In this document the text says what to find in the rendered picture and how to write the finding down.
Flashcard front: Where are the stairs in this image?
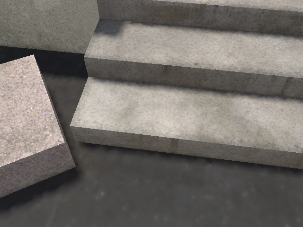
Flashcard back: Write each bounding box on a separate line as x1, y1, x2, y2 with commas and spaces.
70, 0, 303, 169

